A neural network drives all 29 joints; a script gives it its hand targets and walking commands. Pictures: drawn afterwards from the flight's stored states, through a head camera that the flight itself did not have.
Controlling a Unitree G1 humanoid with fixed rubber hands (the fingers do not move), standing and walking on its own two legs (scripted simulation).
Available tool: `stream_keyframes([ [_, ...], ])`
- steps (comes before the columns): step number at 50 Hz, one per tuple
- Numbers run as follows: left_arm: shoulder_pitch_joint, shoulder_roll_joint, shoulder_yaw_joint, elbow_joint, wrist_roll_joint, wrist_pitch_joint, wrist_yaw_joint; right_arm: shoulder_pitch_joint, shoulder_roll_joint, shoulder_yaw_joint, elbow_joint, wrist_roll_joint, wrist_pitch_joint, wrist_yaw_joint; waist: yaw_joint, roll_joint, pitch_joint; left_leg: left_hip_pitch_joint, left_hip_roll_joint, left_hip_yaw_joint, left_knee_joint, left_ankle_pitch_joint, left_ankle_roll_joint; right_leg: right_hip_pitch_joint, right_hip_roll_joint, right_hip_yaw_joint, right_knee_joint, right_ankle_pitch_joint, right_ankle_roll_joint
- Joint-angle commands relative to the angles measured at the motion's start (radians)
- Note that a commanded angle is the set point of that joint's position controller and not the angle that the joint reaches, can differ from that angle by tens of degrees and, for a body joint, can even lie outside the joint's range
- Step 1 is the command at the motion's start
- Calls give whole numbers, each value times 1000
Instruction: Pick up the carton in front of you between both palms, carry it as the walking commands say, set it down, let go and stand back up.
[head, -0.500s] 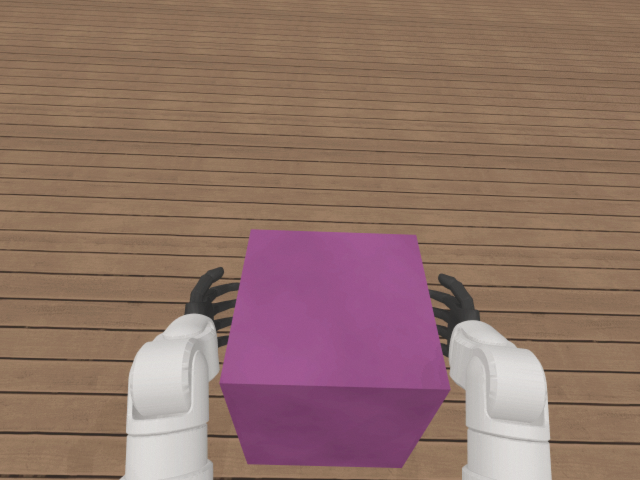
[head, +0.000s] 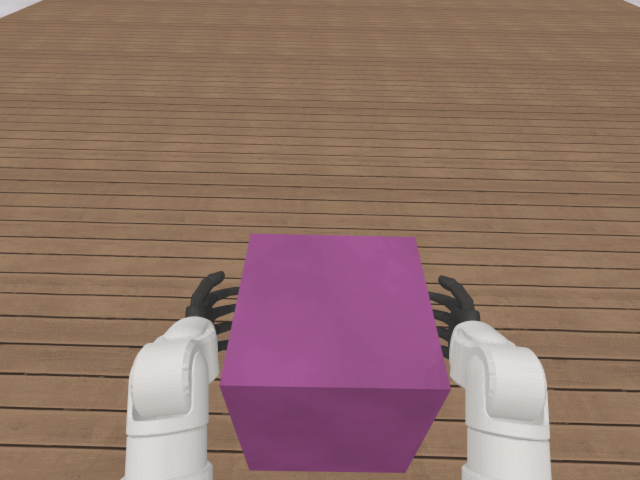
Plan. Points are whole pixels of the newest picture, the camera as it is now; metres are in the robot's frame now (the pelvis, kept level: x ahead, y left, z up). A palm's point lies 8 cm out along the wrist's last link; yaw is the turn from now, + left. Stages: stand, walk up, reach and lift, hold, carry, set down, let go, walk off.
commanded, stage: carry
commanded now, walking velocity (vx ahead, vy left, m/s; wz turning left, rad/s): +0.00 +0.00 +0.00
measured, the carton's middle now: (330, 356) +0.28 +0.00 +0.01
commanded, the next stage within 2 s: hold in 1.50 s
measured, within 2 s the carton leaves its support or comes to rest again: neither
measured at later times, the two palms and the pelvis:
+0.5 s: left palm (200, 365) +0.23 +0.15 +0.08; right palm (472, 370) +0.23 -0.15 +0.08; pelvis -0.03 +0.00 +0.01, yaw +0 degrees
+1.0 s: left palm (209, 375) +0.24 +0.14 +0.04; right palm (460, 378) +0.24 -0.15 +0.04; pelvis -0.05 -0.01 +0.01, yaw +0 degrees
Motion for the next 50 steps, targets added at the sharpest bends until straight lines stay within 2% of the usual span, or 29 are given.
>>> stream_keyframes([
  [1,-464,-897,-706,-63,-416,4,-248,-476,896,703,-76,414,-10,245,-1,-7,-231,168,105,-107,-23,500,-1,47,-114,86,-41,583,-2],
  [13,-462,-896,-703,-26,-401,6,-252,-478,895,703,-45,405,-7,252,0,0,-152,138,109,-125,-101,328,0,4,-110,100,-113,373,-13],
  [19,-458,-904,-709,36,-372,-39,-258,-474,903,708,12,377,-51,259,-1,0,-129,130,109,-130,-127,268,-1,-19,-109,107,-139,300,-19],
  [32,-425,-845,-626,141,-260,-235,-256,-440,844,625,125,270,-249,258,-2,3,-140,123,110,-135,-149,211,1,-39,-107,113,-155,219,-28],
  [37,-427,-819,-559,227,-195,-335,-254,-442,814,556,213,205,-351,259,-3,5,-136,116,109,-138,-152,196,0,-51,-107,115,-158,199,-31],
  [45,-503,-838,-416,425,-93,-516,-263,-524,831,416,411,103,-533,270,-2,6,-148,114,110,-139,-156,181,-1,-51,-105,115,-159,179,-35],
  [50,-546,-898,-410,481,-81,-586,-277,-566,892,408,471,88,-603,282,-2,8,-177,129,109,-139,-150,200,1,-36,-105,114,-151,194,-37],
])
